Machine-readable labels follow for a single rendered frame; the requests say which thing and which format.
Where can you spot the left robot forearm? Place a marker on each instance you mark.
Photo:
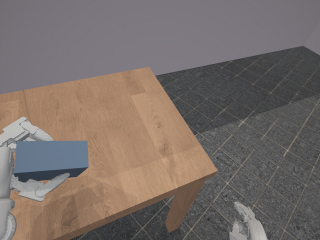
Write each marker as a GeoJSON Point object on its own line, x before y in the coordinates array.
{"type": "Point", "coordinates": [8, 223]}

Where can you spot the table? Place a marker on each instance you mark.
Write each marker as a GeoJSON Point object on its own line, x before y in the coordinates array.
{"type": "Point", "coordinates": [140, 151]}

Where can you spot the left robot hand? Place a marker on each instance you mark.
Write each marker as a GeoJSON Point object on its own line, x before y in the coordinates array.
{"type": "Point", "coordinates": [23, 130]}

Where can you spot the right robot hand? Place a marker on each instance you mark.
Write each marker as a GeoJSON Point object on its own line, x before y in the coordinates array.
{"type": "Point", "coordinates": [252, 230]}

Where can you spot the sponge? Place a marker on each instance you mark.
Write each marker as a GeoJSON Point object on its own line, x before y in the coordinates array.
{"type": "Point", "coordinates": [44, 160]}

